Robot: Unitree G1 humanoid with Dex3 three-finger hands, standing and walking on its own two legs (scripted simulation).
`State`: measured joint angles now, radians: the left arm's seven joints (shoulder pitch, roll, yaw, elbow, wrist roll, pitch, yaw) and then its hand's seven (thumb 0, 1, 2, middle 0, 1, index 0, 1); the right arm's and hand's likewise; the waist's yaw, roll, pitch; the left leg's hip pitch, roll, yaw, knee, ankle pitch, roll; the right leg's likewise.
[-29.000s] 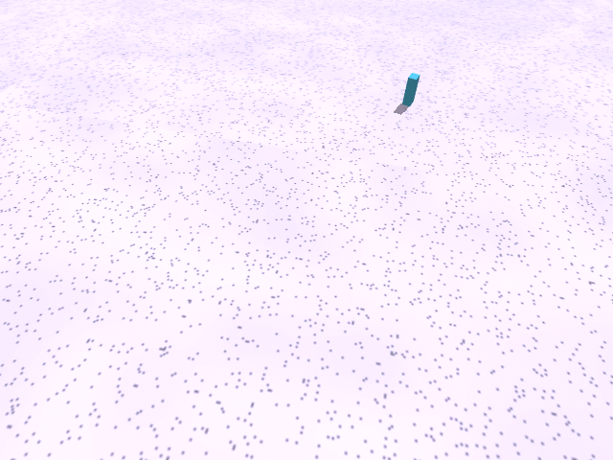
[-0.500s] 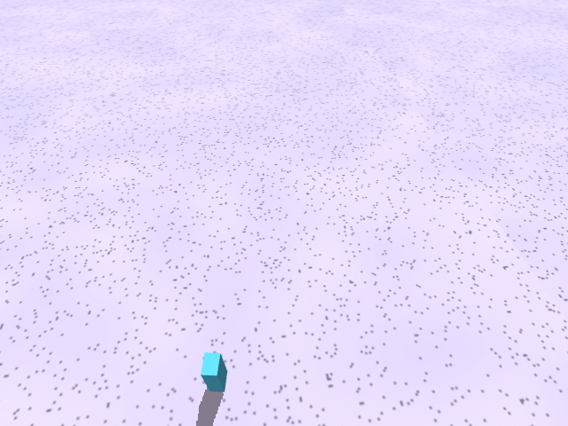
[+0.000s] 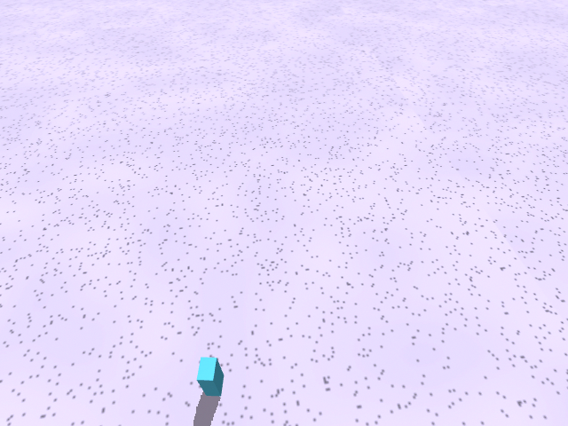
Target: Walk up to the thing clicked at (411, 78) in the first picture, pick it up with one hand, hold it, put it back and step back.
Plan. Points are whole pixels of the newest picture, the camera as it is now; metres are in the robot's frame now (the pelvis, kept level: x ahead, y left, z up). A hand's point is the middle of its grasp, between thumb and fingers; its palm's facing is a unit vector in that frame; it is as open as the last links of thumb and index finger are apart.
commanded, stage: stand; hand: left
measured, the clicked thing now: (211, 377) +0.40 +0.24 -0.70
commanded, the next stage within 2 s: step back in 0.12 s
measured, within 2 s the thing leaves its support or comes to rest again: neither
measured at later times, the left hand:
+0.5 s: hand out of the picture +0.10 +0.32 -0.19, palm faces -0.02 -0.93 -0.36, open 7.3 cm
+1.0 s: hand out of the picture +0.00 +0.32 -0.16, palm faces -0.04 -0.92 -0.40, open 7.3 cm
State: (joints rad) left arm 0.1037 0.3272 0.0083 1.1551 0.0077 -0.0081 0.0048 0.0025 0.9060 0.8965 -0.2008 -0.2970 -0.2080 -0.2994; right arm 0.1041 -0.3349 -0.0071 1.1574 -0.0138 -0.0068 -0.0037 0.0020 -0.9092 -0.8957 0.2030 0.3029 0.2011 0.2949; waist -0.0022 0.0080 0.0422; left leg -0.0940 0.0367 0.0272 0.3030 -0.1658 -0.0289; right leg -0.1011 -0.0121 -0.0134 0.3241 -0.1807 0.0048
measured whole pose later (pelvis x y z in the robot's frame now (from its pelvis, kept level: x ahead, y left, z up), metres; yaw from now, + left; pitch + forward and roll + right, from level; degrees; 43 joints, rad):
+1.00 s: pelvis -0.12 +0.06 -0.02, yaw -3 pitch -3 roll +1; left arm 0.13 0.37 0.08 0.85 0.02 0.05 0.01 0.00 0.91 0.90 -0.20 -0.30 -0.21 -0.30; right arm 0.10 -0.34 -0.05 0.91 0.00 0.05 -0.02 0.00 -0.91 -0.90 0.21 0.30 0.20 0.30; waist 0.01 -0.01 0.17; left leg -0.38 -0.11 -0.06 0.97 -0.52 0.01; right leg -0.27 0.04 0.07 0.61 -0.29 -0.05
